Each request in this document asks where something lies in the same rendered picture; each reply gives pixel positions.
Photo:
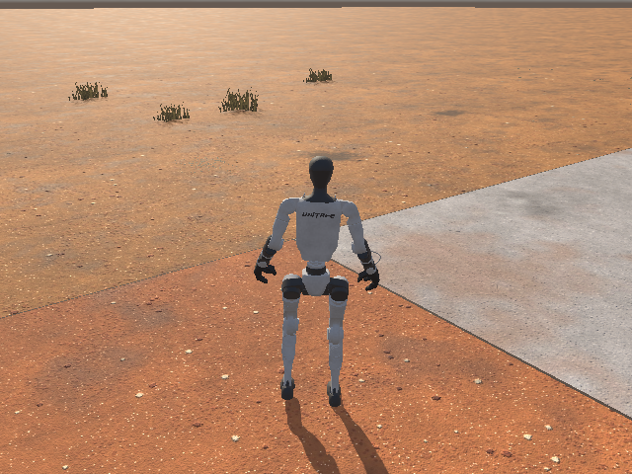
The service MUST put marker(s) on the robot left foot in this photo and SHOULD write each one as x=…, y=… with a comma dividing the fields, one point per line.
x=287, y=391

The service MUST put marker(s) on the robot left forearm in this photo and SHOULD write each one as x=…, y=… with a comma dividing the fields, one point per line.
x=266, y=254

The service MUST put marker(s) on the robot left upper arm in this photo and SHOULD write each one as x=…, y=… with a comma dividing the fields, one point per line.
x=288, y=206

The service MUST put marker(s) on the right robot hand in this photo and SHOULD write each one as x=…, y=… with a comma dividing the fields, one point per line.
x=365, y=276

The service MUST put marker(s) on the left robot hand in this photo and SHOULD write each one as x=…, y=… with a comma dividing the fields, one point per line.
x=268, y=270

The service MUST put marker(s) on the robot right upper arm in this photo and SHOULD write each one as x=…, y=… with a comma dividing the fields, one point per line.
x=349, y=210

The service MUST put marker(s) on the robot right forearm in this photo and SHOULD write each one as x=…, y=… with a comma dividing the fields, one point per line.
x=367, y=261

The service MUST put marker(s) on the robot right foot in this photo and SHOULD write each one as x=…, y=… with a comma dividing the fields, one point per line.
x=334, y=398

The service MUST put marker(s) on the robot foot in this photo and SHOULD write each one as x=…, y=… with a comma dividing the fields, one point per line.
x=287, y=391
x=334, y=398

